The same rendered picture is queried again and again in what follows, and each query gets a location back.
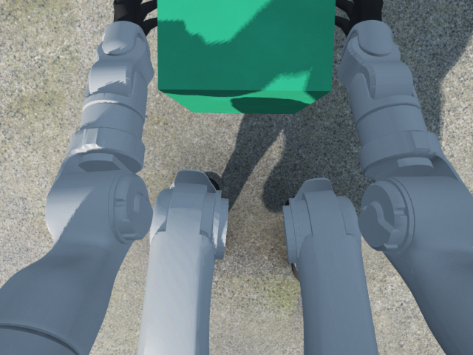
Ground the right robot upper arm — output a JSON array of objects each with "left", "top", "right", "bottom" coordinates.
[{"left": 358, "top": 176, "right": 473, "bottom": 355}]

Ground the robot left thigh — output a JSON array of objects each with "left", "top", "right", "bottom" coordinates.
[{"left": 136, "top": 182, "right": 229, "bottom": 355}]

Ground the right robot hand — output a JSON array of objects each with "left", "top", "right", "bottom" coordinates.
[{"left": 335, "top": 0, "right": 384, "bottom": 37}]

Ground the left robot upper arm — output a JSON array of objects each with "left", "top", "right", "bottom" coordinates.
[{"left": 0, "top": 169, "right": 153, "bottom": 355}]

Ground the robot right forearm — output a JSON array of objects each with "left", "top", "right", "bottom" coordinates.
[{"left": 337, "top": 20, "right": 467, "bottom": 188}]

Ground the left robot shin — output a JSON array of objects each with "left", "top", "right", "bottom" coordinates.
[{"left": 149, "top": 169, "right": 217, "bottom": 244}]

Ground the robot left forearm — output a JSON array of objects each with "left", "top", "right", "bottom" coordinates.
[{"left": 45, "top": 21, "right": 154, "bottom": 234}]

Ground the carton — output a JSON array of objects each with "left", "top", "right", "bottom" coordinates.
[{"left": 157, "top": 0, "right": 336, "bottom": 114}]

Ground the left robot hand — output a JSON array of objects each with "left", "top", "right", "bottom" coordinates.
[{"left": 113, "top": 0, "right": 157, "bottom": 36}]

